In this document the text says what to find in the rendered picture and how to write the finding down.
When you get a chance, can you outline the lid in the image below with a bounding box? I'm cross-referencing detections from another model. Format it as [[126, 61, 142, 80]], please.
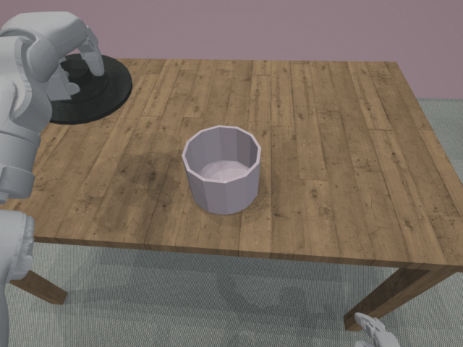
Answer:
[[47, 53, 132, 125]]

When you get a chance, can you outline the pot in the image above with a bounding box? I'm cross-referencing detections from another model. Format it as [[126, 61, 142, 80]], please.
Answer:
[[182, 125, 261, 215]]

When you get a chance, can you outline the left robot forearm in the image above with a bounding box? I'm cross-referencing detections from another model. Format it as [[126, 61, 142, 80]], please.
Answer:
[[0, 25, 59, 205]]

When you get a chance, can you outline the right robot hand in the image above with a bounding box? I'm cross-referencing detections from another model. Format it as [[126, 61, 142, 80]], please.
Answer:
[[354, 312, 401, 347]]

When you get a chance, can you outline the robot left upper arm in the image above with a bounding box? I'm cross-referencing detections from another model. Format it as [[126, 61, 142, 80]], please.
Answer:
[[0, 209, 35, 347]]

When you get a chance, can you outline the table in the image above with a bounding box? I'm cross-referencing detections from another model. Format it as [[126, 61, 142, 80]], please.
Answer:
[[0, 59, 463, 332]]

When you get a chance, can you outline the left robot hand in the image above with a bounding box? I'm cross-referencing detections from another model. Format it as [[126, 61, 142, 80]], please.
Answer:
[[1, 12, 104, 101]]

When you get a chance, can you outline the knob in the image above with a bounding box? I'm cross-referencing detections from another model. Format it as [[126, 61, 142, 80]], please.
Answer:
[[60, 59, 92, 87]]

